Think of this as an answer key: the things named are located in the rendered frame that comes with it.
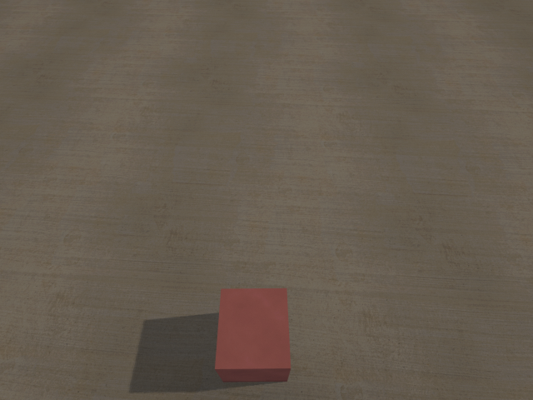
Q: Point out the carton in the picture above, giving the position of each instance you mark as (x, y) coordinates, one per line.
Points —
(253, 343)

